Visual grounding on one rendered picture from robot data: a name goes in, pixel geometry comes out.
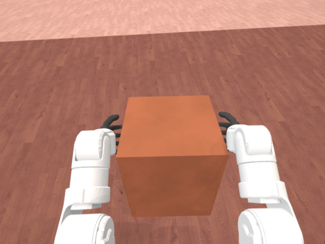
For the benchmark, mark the carton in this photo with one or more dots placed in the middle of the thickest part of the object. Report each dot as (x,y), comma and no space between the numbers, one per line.
(171,156)

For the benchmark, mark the left robot hand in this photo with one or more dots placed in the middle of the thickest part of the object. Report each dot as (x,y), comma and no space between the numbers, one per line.
(108,121)

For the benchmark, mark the left robot upper arm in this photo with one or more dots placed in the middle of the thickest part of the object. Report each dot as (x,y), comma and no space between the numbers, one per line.
(95,228)

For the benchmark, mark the right robot hand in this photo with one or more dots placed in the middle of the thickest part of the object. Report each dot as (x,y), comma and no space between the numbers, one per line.
(230,118)

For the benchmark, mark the right robot upper arm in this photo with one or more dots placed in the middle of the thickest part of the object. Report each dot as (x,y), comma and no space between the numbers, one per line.
(268,226)

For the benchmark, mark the left robot forearm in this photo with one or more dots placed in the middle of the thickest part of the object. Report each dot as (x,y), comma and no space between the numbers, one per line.
(90,172)

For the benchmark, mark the right robot forearm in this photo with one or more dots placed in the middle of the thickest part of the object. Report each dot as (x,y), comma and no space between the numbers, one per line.
(260,181)

